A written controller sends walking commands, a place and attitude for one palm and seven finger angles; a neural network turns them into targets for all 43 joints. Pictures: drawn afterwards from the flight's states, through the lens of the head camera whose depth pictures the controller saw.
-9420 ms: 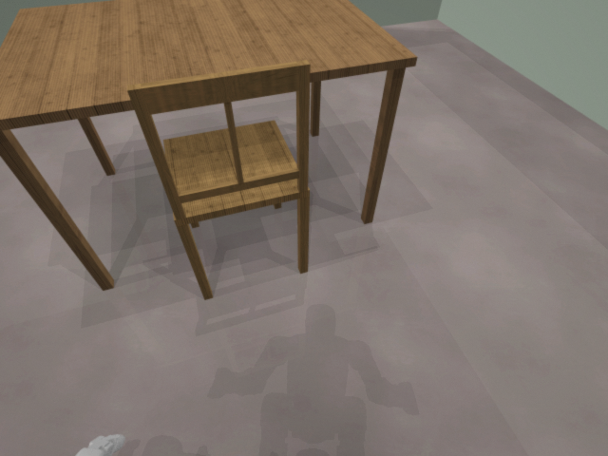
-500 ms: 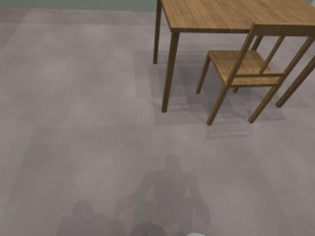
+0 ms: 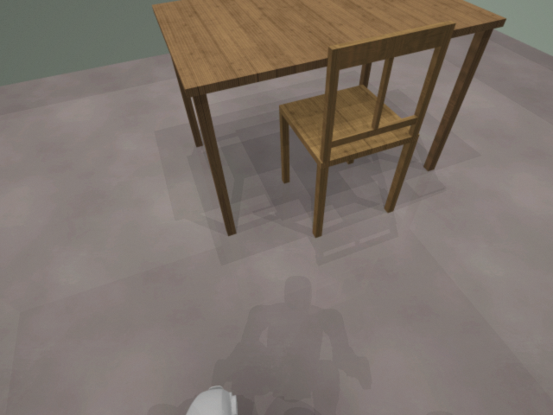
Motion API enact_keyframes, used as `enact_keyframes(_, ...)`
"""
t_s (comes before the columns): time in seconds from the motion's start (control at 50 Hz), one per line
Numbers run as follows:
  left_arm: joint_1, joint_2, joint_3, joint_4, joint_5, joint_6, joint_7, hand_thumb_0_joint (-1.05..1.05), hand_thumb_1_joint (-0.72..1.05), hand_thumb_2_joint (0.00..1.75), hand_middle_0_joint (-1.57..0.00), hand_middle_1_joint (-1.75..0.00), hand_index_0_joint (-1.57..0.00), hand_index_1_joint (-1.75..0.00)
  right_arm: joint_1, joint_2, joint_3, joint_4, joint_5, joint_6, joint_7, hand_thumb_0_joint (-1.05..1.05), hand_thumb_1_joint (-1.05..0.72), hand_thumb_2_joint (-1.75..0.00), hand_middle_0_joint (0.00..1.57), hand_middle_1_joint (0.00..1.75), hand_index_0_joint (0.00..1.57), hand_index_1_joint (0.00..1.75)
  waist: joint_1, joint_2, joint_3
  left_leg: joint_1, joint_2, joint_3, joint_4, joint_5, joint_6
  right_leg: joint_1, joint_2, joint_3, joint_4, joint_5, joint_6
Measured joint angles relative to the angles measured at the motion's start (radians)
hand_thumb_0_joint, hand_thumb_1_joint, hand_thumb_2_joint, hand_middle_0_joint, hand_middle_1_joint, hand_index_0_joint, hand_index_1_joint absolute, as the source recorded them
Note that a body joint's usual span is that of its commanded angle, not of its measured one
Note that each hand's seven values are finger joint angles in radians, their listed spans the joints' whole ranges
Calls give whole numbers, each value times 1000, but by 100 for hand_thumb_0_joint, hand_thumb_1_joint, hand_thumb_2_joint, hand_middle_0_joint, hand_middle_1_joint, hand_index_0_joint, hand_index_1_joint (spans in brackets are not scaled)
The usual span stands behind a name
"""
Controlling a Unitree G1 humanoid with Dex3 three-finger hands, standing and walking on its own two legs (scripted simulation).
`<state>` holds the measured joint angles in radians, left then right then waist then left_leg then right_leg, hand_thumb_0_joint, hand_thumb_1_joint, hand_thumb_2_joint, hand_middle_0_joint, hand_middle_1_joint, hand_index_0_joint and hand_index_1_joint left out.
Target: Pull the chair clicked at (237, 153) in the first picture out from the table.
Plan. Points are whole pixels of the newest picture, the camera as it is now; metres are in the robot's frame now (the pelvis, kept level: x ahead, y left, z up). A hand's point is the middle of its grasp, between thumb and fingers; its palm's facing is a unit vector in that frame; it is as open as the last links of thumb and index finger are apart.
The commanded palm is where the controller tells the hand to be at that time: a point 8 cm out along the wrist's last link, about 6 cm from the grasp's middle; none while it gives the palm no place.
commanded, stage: walk to a spot facing it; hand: left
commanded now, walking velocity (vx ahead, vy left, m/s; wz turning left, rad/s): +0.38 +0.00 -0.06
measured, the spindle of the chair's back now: (381, 95) +1.06 -0.30 -0.11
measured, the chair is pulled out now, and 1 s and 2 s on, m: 0.00 0.00 0.00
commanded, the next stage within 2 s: turn to face it in 0.48 s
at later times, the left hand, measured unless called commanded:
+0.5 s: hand (163, 343) +0.28 +0.24 -0.18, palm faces -0.05 -0.98 -0.17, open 7.4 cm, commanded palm none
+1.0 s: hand (237, 239) +0.52 +0.12 -0.16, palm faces -0.32 -0.92 -0.23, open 7.3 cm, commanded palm none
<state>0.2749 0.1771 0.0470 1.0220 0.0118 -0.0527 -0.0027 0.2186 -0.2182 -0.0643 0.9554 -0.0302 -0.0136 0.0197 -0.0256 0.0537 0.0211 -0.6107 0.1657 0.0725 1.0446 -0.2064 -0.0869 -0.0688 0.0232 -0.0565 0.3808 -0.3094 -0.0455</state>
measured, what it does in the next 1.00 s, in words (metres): walks ahead, turning right: left foot, then right foot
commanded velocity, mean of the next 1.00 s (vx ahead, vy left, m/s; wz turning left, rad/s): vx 0.15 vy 0.00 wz -0.38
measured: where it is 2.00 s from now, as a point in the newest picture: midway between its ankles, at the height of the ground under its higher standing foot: (315, 355)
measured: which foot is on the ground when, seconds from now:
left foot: up 0.00-0.20, down 0.22-0.78, up 0.80-1.00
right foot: down 0.00-0.22, up 0.24-0.74, down 0.76-1.00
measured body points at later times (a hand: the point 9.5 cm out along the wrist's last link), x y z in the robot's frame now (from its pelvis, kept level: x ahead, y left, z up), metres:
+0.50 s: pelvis +0.23 +0.06 +0.00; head +0.25 +0.08 +0.45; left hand +0.28 +0.30 -0.16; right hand +0.21 -0.18 -0.14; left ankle +0.23 +0.14 -0.74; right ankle +0.24 -0.09 -0.64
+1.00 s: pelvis +0.36 -0.01 -0.01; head +0.38 -0.04 +0.44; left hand +0.54 +0.17 -0.15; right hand +0.32 -0.25 -0.17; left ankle +0.40 +0.15 -0.67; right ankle +0.39 -0.10 -0.74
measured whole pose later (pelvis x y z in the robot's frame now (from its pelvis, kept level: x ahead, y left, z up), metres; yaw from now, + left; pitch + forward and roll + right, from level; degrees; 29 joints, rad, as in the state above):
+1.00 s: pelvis +0.36 -0.01 -0.01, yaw -21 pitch +0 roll +1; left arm 0.13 0.16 0.06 0.96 0.01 0.01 0.02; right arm 0.20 -0.19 -0.06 0.96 -0.02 0.03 -0.02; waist -0.03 0.03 0.08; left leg -0.49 0.14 0.05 1.12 -0.38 -0.06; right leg -0.33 0.03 -0.08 0.51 -0.17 -0.08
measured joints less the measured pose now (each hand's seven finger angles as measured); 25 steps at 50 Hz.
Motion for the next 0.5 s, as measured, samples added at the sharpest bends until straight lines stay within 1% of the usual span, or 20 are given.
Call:
enact_keyframes(0.08, 70, 2, -3, 43, 2, -8, 8, 0, 93, 90, -20, -30, -20, -30, -63, 12, 6, -15, 3, -2, 12, 1, -91, -90, 20, 30, 20, 30, 34, -2, 1, -20, -10, 11, -140, 76, 10, 80, 13, 7, -50, -30, 8)
enact_keyframes(0.16, 130, -1, -6, 80, 7, -6, 15, 0, 92, 90, -20, -30, -20, -30, -107, 20, 14, -19, 7, -6, 21, 1, -91, -90, 20, 30, 20, 30, 69, -20, 15, 37, -37, 31, -299, 72, 39, 152, 9, 19, -65, -88, 31)
enact_keyframes(0.2, 157, -1, -7, 98, 8, -3, 16, 0, 92, 90, -20, -30, -20, -30, -120, 25, 19, -22, 6, -18, 20, 1, -91, -90, 20, 30, 20, 30, 80, -41, 23, 95, -65, 46, -378, 49, 60, 170, -8, 28, -26, -142, 47)
enact_keyframes(0.22, 170, -3, -6, 109, 7, 0, 15, 0, 91, 90, -20, -30, -20, -30, -123, 26, 21, -25, 3, -29, 17, 1, -91, -90, 20, 30, 20, 30, 79, -51, 27, 133, -81, 53, -418, 51, 74, 158, -19, 33, 41, -182, 52)
enact_keyframes(0.24, 167, -2, -3, 122, 4, 7, 14, 0, 91, 90, -20, -30, -20, -30, -127, 32, 22, -24, -3, -42, 11, 1, -91, -90, 20, 30, 20, 30, 73, -69, 40, 139, -97, 62, -393, 31, 98, 117, -39, 34, 166, -212, 50)
enact_keyframes(0.28, 148, -7, -4, 131, -4, 21, 8, 1, 91, 90, -20, -30, -20, -30, -120, 35, 28, -20, -6, -59, 2, 1, -91, -90, 20, 30, 20, 30, 75, -77, 60, 162, -99, 84, -348, -29, 137, -28, -38, 68, 529, -210, 32)
enact_keyframes(0.3, 138, -8, -5, 131, -6, 24, 6, 1, 91, 90, -20, -30, -20, -30, -110, 37, 29, -14, -3, -60, -3, 1, -91, -90, 20, 30, 20, 30, 75, -76, 63, 190, -98, 96, -357, -46, 147, -101, -37, 73, 678, -186, 26)
enact_keyframes(0.32, 126, -9, -3, 128, -6, 26, 3, 1, 91, 90, -20, -30, -20, -30, -95, 41, 30, -6, -2, -60, -8, 1, -91, -90, 20, 30, 20, 30, 73, -76, 62, 223, -99, 107, -381, -49, 150, -169, -43, 68, 784, -147, 22)
enact_keyframes(0.34, 109, -7, 0, 123, -2, 28, -1, 1, 91, 90, -20, -30, -20, -30, -77, 46, 29, 4, -1, -61, -13, 1, -91, -90, 20, 30, 20, 30, 68, -77, 61, 257, -103, 117, -414, -48, 149, -230, -55, 60, 847, -105, 22)
enact_keyframes(0.36, 91, -4, 3, 113, 2, 31, -3, 1, 91, 90, -20, -30, -20, -30, -56, 53, 30, 15, 0, -63, -17, 1, -91, -90, 20, 30, 20, 30, 64, -80, 60, 291, -108, 125, -450, -44, 148, -284, -68, 53, 877, -68, 24)
enact_keyframes(0.4, 54, 2, 11, 85, 7, 38, -4, 1, 91, 90, -20, -30, -20, -30, -11, 62, 22, 38, 7, -69, -32, 0, -92, -90, 20, 30, 20, 30, 57, -84, 54, 351, -116, 140, -520, -34, 147, -380, -88, 46, 881, -13, 32)
enact_keyframes(0.46, 5, 9, 25, 40, 13, 52, -7, 1, 91, 90, -20, -30, -20, -30, 52, 57, 17, 74, 11, -65, -37, 0, -94, -90, 21, 30, 20, 30, 52, -90, 38, 423, -125, 166, -598, -32, 144, -491, -111, 43, 849, 61, 47)
enact_keyframes(0.5, -24, 12, 34, 15, 15, 62, -12, 0, 91, 90, -20, -30, -20, -30, 89, 56, 15, 94, 12, -60, -37, 0, -94, -90, 20, 30, 20, 30, 48, -92, 30, 464, -127, 185, -634, -39, 139, -541, -125, 37, 815, 108, 60)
